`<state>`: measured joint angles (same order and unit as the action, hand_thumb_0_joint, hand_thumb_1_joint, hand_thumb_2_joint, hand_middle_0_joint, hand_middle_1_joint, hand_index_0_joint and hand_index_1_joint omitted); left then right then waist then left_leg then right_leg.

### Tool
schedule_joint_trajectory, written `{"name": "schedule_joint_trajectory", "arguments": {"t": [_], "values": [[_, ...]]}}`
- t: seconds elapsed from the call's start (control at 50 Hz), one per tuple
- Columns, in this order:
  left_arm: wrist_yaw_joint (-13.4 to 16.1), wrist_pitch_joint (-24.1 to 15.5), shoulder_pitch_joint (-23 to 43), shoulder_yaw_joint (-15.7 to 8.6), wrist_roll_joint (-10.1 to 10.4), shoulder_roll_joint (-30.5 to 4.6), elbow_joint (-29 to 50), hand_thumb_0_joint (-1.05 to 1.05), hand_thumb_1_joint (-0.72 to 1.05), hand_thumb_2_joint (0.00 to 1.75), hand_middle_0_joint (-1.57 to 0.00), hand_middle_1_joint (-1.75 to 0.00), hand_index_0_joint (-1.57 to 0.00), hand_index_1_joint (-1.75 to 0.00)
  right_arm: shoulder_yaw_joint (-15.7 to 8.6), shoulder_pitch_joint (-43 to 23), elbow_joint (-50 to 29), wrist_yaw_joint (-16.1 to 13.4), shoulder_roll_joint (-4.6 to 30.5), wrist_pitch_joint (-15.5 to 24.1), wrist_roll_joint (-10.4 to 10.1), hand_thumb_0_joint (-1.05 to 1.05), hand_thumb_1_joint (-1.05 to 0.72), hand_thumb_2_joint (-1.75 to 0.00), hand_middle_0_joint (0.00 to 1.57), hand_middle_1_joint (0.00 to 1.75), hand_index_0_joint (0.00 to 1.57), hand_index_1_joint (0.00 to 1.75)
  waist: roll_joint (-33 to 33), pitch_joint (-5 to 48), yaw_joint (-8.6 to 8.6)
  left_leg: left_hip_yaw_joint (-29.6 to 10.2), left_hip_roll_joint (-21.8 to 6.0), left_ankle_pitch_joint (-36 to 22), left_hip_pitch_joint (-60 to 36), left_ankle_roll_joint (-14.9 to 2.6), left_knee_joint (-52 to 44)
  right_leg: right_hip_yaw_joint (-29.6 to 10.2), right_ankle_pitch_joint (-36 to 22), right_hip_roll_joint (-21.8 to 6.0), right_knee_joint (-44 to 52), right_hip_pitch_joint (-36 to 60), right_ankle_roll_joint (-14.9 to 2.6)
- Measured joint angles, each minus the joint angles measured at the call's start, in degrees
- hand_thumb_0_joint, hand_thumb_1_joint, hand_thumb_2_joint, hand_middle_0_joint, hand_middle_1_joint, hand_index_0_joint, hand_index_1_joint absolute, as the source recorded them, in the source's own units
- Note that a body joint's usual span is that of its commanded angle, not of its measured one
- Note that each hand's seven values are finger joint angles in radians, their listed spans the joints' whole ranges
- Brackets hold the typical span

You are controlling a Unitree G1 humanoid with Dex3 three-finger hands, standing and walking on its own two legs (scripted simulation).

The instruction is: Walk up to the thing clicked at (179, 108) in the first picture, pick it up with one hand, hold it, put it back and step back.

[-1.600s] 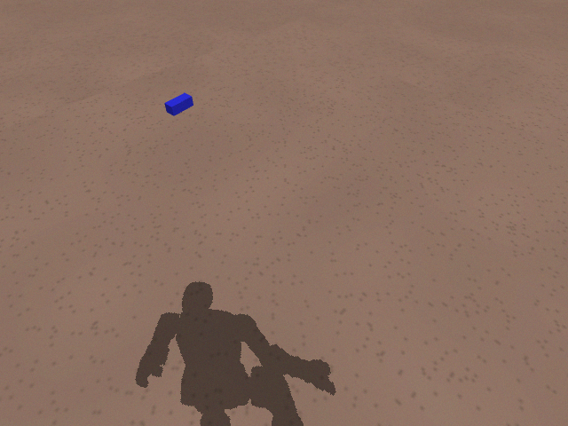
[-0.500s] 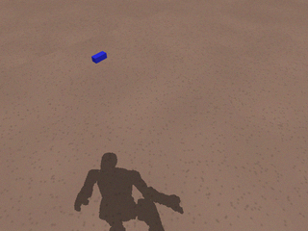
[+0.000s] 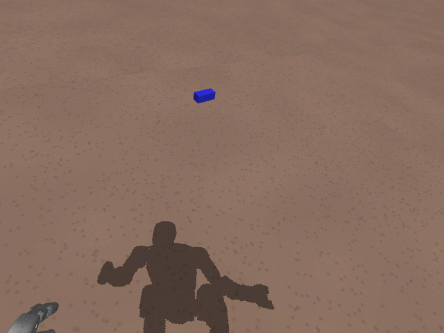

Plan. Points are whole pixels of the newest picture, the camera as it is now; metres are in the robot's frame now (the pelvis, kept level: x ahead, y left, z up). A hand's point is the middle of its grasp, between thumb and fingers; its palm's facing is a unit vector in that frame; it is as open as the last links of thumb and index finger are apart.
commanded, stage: walk up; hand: left
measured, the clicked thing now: (204, 95) +2.03 +0.05 -0.72
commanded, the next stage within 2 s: none
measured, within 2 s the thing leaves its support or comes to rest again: neither
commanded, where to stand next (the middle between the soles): +1.88 -0.39 m, yaw +36 degrees
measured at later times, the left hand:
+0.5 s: hand (122, 257) +0.30 +0.21 -0.11, palm faces +0.29 -0.89 -0.36, open 7.4 cm
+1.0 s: hand (154, 169) +0.60 +0.19 -0.14, palm faces +0.32 -0.90 -0.28, open 7.4 cm
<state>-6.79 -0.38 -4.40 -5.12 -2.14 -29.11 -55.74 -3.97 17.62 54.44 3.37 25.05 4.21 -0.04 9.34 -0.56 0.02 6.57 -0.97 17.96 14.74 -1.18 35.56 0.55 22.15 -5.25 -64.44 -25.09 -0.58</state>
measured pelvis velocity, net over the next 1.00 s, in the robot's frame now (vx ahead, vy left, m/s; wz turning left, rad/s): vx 0.61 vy -0.10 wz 0.39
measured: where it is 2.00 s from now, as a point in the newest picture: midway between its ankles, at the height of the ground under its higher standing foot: (236, 180)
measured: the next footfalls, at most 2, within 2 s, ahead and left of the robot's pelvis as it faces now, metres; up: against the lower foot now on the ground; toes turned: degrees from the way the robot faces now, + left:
right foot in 0.28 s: +0.37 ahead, -0.19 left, +0.00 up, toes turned +4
left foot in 0.70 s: +0.56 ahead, +0.06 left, +0.00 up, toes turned +26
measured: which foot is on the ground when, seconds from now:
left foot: down 0.00-0.30, up 0.32-0.68, down 0.70-1.00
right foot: up 0.00-0.26, down 0.28-0.72, up 0.74-1.00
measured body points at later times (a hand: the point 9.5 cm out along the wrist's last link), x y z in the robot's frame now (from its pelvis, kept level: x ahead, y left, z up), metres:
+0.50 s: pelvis +0.30 -0.09 +0.02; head +0.31 -0.09 +0.47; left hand +0.28 +0.25 -0.08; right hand +0.49 -0.39 -0.09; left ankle +0.30 +0.04 -0.66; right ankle +0.33 -0.19 -0.72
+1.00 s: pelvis +0.61 -0.10 +0.00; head +0.61 -0.07 +0.45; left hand +0.58 +0.24 -0.12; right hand +0.78 -0.39 -0.08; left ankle +0.53 +0.04 -0.72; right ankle +0.80 -0.23 -0.69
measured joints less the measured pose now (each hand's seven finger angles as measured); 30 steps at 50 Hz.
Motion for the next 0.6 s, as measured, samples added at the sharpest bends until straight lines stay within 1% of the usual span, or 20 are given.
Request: {"name": "schedule_joint_trajectory", "arguments": {"t": [0.06,0.14,0.2,0.26,0.28,0.3,0.32,0.34,0.36,0.38,0.4,0.44,0.5,0.56,0.6], "values": [[-1.4,0.06,-0.09,0.8,0.45,2.28,0.97,0.01,0.91,0.9,-0.19,-0.3,-0.19,-0.3,1.53,2.05,-0.06,-0.3,-1.54,0.83,0.24,0.01,-0.9,-0.9,0.21,0.3,0.2,0.3,-1.37,-0.27,0.44,-1.98,0.3,-1.53,-4.73,0.26,-7.12,0.25,-5.15,-0.68,6.49,-4.94,1.22],[-2.39,0.78,-0.87,1.02,0.01,3.7,1.75,0.01,0.91,0.9,-0.2,-0.3,-0.2,-0.3,2.14,4.5,-0.53,-0.65,-2.72,2.03,0.41,0.01,-0.9,-0.9,0.21,0.3,0.21,0.3,-3.41,-0.29,0.92,-4.97,-0.06,-1.17,-9.63,0.71,-12.76,-1.13,-9.72,-1.76,14.95,-8.06,2.34],[-2.4,1.04,-0.99,0.54,-0.22,3.45,2.13,0.01,0.91,0.9,-0.2,-0.3,-0.2,-0.3,2.19,5.81,-0.91,-0.82,-2.97,2.34,0.62,0.01,-0.89,-0.9,0.21,0.3,0.21,0.3,-4.2,-0.25,0.89,-6.89,-0.77,0.9,-12.59,1.92,-14.21,-1.58,-11.51,-2.29,22.28,-7.65,2.23],[-2.0,0.59,-0.74,-0.29,-0.15,3.06,2.6,0.01,0.91,0.9,-0.2,-0.3,-0.2,-0.3,1.88,6.66,-1.23,-1.36,-2.26,2.2,1.28,0.01,-0.89,-0.9,0.21,0.3,0.21,0.3,-5.24,-0.01,0.59,-8.68,-2.22,5.15,-14.6,4.09,-12.29,-0.65,-10.49,-1.81,28.42,-4.77,1.22],[-1.8,0.17,-0.6,-0.62,-0.07,3.04,2.87,0.01,0.91,0.9,-0.2,-0.3,-0.2,-0.3,1.68,6.89,-1.34,-1.65,-1.72,2.02,1.45,0.01,-0.89,-0.9,0.21,0.3,0.21,0.3,-5.99,0.05,0.44,-9.54,-3.05,7.61,-14.39,4.22,-9.51,-0.02,-10.8,-1.13,30.2,-3.07,0.81],[-1.41,-0.61,-0.2,-1.08,-0.09,3.45,3.11,0.01,0.91,0.9,-0.2,-0.3,-0.2,-0.3,1.42,6.56,-1.17,-2.03,-0.96,1.7,1.55,0.01,-0.89,-0.9,0.21,0.3,0.21,0.3,-7.47,-0.39,0.06,-10.23,-4.47,9.99,-12.69,3.54,-3.51,1.09,-14.36,-0.16,29.47,-2.39,0.84],[-0.9,-1.53,0.1,-1.42,-0.22,4.1,3.51,0.01,0.91,0.9,-0.2,-0.3,-0.2,-0.3,1.19,5.63,-0.76,-2.53,-0.34,1.13,1.48,0.01,-0.89,-0.9,0.21,0.3,0.21,0.3,-8.83,-0.96,-0.35,-11.08,-5.11,10.01,-9.12,2.09,5.97,2.39,-13.2,0.44,26.7,-2.48,0.97],[-0.4,-2.27,0.08,-1.37,-0.16,4.77,3.91,0.01,0.91,0.9,-0.2,-0.3,-0.2,-0.3,1.11,4.48,-0.34,-3.01,0.09,0.5,1.38,0.01,-0.89,-0.9,0.21,0.3,0.21,0.3,-9.57,-1.33,-0.79,-11.44,-4.4,9.49,-4.81,0.8,15.88,3.43,-11.02,0.47,24.94,-2.06,0.95],[-0.07,-2.67,-0.21,-1.05,0.0,5.45,4.15,0.01,0.91,0.9,-0.2,-0.3,-0.2,-0.3,1.16,3.26,0.12,-3.28,0.49,0.11,1.29,0.01,-0.9,-0.9,0.21,0.3,0.21,0.3,-10.09,-1.51,-1.27,-10.95,-3.38,8.29,-0.6,-0.22,24.17,4.36,-9.46,0.36,24.83,-0.79,0.77],[0.14,-2.83,-0.77,-0.65,0.11,5.99,4.26,0.0,0.91,0.9,-0.2,-0.3,-0.2,-0.3,1.22,2.07,0.47,-3.27,0.85,0.0,1.13,0.02,-0.9,-0.9,0.21,0.3,0.21,0.3,-10.49,-1.56,-1.78,-9.74,-2.67,6.22,3.09,-1.02,29.62,5.26,-8.55,0.31,25.86,1.07,0.49],[0.34,-2.91,-1.58,-0.29,0.21,6.35,4.23,0.0,0.91,0.9,-0.2,-0.3,-0.2,-0.3,1.27,0.96,0.57,-3.05,1.13,0.11,0.94,0.02,-0.9,-0.9,0.21,0.3,0.2,0.3,-10.8,-1.5,-2.23,-8.21,-2.39,3.82,6.15,-1.47,32.08,6.15,-8.1,0.42,27.59,3.27,0.14],[0.73,-2.98,-3.57,0.1,0.3,6.51,3.85,0.0,0.91,0.9,-0.2,-0.3,-0.2,-0.3,1.3,-0.86,-0.14,-2.27,1.54,0.69,0.78,0.02,-0.9,-0.9,0.21,0.3,0.2,0.3,-11.24,-1.22,-2.92,-5.56,-2.65,0.8,10.87,-1.49,31.08,7.98,-7.89,1.12,31.83,7.88,-0.59],[1.0,-2.87,-6.78,-0.03,0.38,5.51,3.32,0.0,0.91,0.9,-0.2,-0.3,-0.2,-0.3,0.94,-3.02,-2.08,-1.13,1.65,1.17,0.99,0.01,-0.9,-0.9,0.2,0.3,0.2,0.3,-10.87,-0.86,-3.84,-3.38,-3.4,-0.91,15.85,-0.53,23.77,10.25,-6.91,2.53,36.82,13.65,-1.55],[1.01,-2.46,-9.41,-0.58,0.14,3.88,3.23,0.0,0.9,0.9,-0.2,-0.3,-0.2,-0.3,0.64,-5.0,-3.54,-0.52,1.43,0.7,0.98,0.01,-0.9,-0.9,0.2,0.3,0.2,0.3,-9.77,-1.35,-4.77,-2.57,-4.12,-3.88,18.42,0.3,13.99,12.27,-5.15,4.06,40.26,18.76,-1.77],[0.81,-2.07,-10.94,-0.88,-0.07,2.79,3.41,0.0,0.9,0.9,-0.2,-0.3,-0.2,-0.3,0.51,-5.98,-4.23,-0.39,1.17,0.29,0.76,0.01,-0.9,-0.9,0.2,0.3,0.2,0.3,-8.76,-1.99,-5.54,-1.86,-4.26,-7.29,18.3,0.32,7.74,13.31,-3.17,4.88,41.38,21.97,-1.62]]}}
